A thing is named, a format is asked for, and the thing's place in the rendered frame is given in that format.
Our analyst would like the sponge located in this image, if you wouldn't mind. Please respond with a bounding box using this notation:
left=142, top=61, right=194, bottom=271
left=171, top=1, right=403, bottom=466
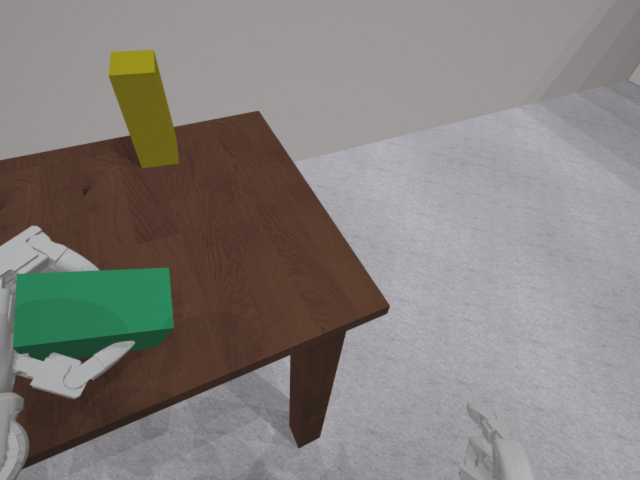
left=13, top=268, right=174, bottom=361

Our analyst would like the robot left hand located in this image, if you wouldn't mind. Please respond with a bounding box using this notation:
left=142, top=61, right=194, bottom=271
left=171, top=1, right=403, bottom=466
left=0, top=226, right=135, bottom=399

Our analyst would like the table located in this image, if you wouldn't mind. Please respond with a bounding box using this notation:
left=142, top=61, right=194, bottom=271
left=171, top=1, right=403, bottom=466
left=0, top=111, right=390, bottom=469

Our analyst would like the robot right hand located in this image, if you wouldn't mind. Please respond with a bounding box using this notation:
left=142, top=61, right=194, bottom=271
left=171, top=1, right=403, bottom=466
left=459, top=402, right=536, bottom=480

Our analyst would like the robot left forearm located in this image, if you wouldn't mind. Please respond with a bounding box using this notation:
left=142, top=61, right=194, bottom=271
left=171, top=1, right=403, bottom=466
left=0, top=392, right=29, bottom=480

